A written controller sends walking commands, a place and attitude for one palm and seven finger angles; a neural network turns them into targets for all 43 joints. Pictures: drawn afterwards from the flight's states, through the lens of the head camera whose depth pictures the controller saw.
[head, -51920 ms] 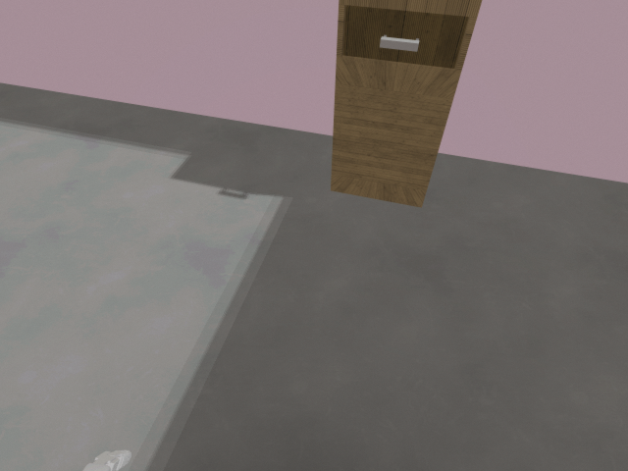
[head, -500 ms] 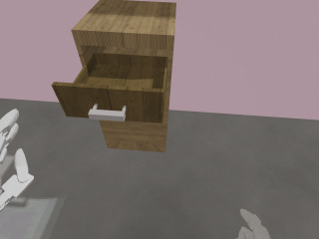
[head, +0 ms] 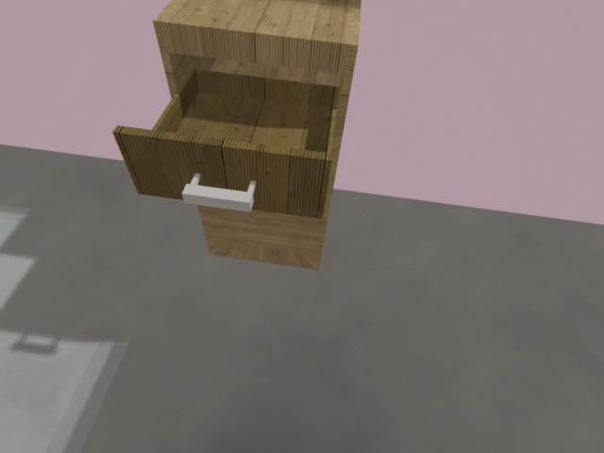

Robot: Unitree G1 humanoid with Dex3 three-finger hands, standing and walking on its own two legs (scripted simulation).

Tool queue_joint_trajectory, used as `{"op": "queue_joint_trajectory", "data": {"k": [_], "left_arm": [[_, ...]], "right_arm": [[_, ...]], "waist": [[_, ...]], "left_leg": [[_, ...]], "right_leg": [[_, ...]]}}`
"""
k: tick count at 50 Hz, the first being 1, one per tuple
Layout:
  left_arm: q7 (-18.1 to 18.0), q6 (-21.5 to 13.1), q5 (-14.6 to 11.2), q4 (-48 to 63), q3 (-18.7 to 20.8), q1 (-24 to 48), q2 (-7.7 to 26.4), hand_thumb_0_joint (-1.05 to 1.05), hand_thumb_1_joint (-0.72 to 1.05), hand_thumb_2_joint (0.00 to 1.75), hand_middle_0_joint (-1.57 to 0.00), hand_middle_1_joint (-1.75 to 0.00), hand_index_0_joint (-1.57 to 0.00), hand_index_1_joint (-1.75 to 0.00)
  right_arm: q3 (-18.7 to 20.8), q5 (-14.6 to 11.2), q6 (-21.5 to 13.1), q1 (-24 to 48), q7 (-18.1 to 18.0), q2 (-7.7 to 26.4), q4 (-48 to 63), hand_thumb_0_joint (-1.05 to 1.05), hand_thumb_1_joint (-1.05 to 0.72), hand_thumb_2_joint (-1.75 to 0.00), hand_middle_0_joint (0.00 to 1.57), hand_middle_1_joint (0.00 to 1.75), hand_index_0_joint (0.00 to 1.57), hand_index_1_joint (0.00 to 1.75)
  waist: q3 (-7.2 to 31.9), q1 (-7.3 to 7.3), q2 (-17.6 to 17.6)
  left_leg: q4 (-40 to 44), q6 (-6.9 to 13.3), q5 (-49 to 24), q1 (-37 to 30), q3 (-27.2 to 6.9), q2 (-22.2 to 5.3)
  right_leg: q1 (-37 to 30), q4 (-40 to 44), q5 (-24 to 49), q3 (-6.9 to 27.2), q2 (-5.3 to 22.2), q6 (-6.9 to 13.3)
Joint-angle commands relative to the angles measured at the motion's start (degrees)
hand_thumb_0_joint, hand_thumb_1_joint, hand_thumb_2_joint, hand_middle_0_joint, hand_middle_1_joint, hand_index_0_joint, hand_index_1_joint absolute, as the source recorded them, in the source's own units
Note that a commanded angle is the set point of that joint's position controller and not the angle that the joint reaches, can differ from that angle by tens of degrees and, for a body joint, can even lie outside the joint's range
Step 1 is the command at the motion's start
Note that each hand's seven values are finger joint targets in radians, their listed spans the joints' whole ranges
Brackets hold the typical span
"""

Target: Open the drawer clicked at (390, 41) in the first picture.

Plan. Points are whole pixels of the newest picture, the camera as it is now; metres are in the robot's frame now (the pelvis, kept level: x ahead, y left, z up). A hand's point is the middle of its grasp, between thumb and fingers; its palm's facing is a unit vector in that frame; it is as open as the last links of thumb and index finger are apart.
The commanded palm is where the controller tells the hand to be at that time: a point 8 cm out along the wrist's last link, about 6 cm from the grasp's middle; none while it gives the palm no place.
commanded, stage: let the arm hang, fingers relaxed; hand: left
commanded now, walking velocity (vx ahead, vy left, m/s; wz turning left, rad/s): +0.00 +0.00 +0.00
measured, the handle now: (221, 189) +0.55 +0.19 -0.03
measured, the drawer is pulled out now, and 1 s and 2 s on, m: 0.30 0.30 0.30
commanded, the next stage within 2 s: look to check the result in 0.72 s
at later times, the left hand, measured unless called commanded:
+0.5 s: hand out of the picture -0.02 +0.16 -0.17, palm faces +0.02 -0.98 -0.18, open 7.4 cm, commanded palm none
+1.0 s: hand out of the picture -0.02 +0.15 -0.17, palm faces +0.01 -0.98 -0.18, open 7.4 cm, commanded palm none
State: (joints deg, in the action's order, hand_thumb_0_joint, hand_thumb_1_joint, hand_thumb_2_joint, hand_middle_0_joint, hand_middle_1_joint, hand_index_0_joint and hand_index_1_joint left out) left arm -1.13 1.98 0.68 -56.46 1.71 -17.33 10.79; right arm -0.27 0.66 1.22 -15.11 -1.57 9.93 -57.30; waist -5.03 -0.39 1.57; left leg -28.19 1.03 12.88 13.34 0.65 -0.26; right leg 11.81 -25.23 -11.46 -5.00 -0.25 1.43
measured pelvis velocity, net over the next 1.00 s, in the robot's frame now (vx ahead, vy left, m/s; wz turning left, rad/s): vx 0.00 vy -0.01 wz -0.03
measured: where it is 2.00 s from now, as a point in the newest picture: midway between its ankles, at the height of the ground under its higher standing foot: outside the picture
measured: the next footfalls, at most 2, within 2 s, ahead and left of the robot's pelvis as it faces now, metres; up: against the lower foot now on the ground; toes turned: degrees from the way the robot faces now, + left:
none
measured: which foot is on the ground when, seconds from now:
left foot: down 0.00-1.00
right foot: down 0.00-1.00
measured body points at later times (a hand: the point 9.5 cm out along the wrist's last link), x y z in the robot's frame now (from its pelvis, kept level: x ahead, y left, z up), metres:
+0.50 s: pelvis -0.01 +0.00 +0.00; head +0.00 -0.01 +0.45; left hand -0.02 +0.21 -0.16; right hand -0.04 -0.19 -0.17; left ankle +0.03 +0.11 -0.74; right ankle +0.03 -0.11 -0.74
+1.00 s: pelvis +0.00 -0.01 +0.00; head +0.01 -0.02 +0.45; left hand -0.02 +0.20 -0.16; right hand -0.05 -0.21 -0.16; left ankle +0.03 +0.11 -0.74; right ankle +0.03 -0.11 -0.74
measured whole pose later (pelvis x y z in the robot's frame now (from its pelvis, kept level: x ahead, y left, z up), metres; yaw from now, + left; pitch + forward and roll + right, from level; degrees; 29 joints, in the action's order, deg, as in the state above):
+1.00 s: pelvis +0.00 -0.01 +0.00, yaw -2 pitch -3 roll +0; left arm -1.7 0.0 0.5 -65.8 0.9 -17.3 6.9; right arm 0.7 0.5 0.4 -18.9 -2.4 6.3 -65.0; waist -4.1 0.6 -0.8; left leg -24.4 0.1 11.0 10.7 2.3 -1.1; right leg 10.8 -23.5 -10.1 -3.3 -1.1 2.3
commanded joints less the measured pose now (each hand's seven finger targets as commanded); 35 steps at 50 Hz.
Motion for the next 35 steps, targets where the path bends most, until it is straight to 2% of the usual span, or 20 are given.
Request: {"op": "queue_joint_trajectory", "data": {"k": [1,6,13,17,19,24,29,31,34,35], "left_arm": [[-0.1,-2.0,0.0,-1.6,0.3,-2.4,5.5,0.00,0.90,0.90,-0.20,-0.30,-0.20,-0.30],[-0.3,-1.8,-0.1,-6.2,-0.4,-3.9,4.9,0.00,0.90,0.90,-0.20,-0.30,-0.20,-0.30],[-0.7,-1.7,-0.1,-8.8,-0.5,-5.4,4.0,0.00,0.90,0.90,-0.20,-0.30,-0.20,-0.30],[-0.9,-1.6,0.0,-8.7,-0.3,-5.6,3.0,0.00,0.90,0.90,-0.20,-0.30,-0.20,-0.30],[-1.0,-1.8,0.0,-8.6,-0.3,-6.2,2.7,0.00,0.90,0.90,-0.20,-0.30,-0.20,-0.30],[-1.2,-2.1,0.0,-7.9,-0.1,-5.8,1.9,0.00,0.90,0.90,-0.20,-0.30,-0.20,-0.30],[-1.2,-2.5,0.0,-7.5,0.0,-5.4,1.6,0.00,0.90,0.90,-0.20,-0.30,-0.20,-0.30],[-1.2,-2.4,0.0,-7.4,0.1,-4.7,1.5,0.00,0.90,0.90,-0.20,-0.30,-0.20,-0.30],[-1.2,-2.6,0.0,-7.6,0.1,-5.2,1.4,0.00,0.90,0.90,-0.20,-0.30,-0.20,-0.30],[-1.1,-2.5,0.0,-7.6,0.1,-4.8,1.4,0.00,0.90,0.90,-0.20,-0.30,-0.20,-0.30]], "right_arm": [[1.2,-0.1,-1.1,-3.0,-0.5,4.8,0.4,0.00,-0.90,-0.90,0.20,0.30,0.20,0.30],[1.0,-0.2,-0.9,-5.7,-0.7,4.2,-3.1,0.00,-0.90,-0.90,0.20,0.30,0.20,0.30],[0.9,-0.2,-0.8,-8.1,-0.8,2.8,-5.5,0.00,-0.90,-0.90,0.20,0.30,0.20,0.30],[1.0,0.0,-0.6,-8.7,-0.7,1.8,-6.0,0.00,-0.90,-0.90,0.20,0.30,0.20,0.30],[1.2,-0.1,-0.7,-8.7,-0.7,1.4,-6.1,0.00,-0.90,-0.90,0.20,0.30,0.20,0.30],[1.3,-0.1,-0.9,-8.9,-0.7,-0.3,-6.5,0.00,-0.90,-0.90,0.20,0.30,0.20,0.30],[1.5,0.0,-1.0,-9.0,-0.7,-0.9,-6.6,0.00,-0.90,-0.90,0.20,0.30,0.20,0.30],[1.4,0.1,-0.9,-9.4,-0.8,-1.2,-6.8,0.00,-0.90,-0.90,0.20,0.30,0.20,0.30],[1.6,-0.1,-1.1,-8.9,-0.9,-0.9,-6.5,0.00,-0.90,-0.90,0.20,0.30,0.20,0.30],[1.5,0.0,-1.1,-8.9,-0.9,-1.0,-6.7,0.00,-0.90,-0.90,0.20,0.30,0.20,0.30]], "waist": [[4.0,0.33,-5.5],[0.5,0.36,-3.6],[-0.9,0.37,-1.6],[-2.6,0.36,-2.2],[-1.7,0.13,-1.3],[-2.6,0.26,-0.5],[-1.8,0.51,-1.2],[-2.4,0.69,-2.8],[-1.4,0.53,-1.9],[-1.5,0.71,-3.1]], "left_leg": [[8.7,1.6,-1.0,-1.1,-5.7,-5.0],[10.3,1.7,1.2,-0.6,-5.7,-5.3],[11.0,1.8,4.2,0.2,-5.8,-5.0],[11.4,1.8,6.3,1.6,-5.7,-4.9],[10.9,1.9,5.4,1.0,-5.4,-4.9],[9.5,1.6,3.0,0.4,-4.2,-4.3],[8.5,1.3,0.6,-1.0,-3.3,-4.2],[8.7,1.2,1.2,0.1,-3.1,-4.2],[8.3,1.1,-0.5,-1.5,-3.3,-4.4],[8.5,1.1,-0.4,-1.4,-3.2,-4.5]], "right_leg": [[-2.2,7.2,-1.0,6.9,5.5,1.9],[-0.2,7.8,-3.5,6.4,5.5,1.8],[1.0,7.4,-6.1,6.4,5.3,1.8],[2.4,7.0,-7.3,6.6,4.9,1.7],[2.1,7.1,-6.8,6.6,4.7,1.6],[3.5,7.8,-7.3,7.3,5.1,1.8],[3.9,8.2,-6.1,7.9,5.3,1.9],[3.2,8.5,-6.0,7.9,5.4,1.9],[3.2,8.4,-4.7,8.1,5.3,2.0],[2.9,8.4,-4.3,7.9,5.4,2.0]]}}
